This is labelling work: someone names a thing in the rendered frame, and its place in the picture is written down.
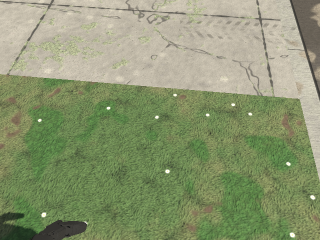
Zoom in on left robot hand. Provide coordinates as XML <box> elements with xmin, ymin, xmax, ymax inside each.
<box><xmin>29</xmin><ymin>220</ymin><xmax>87</xmax><ymax>240</ymax></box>

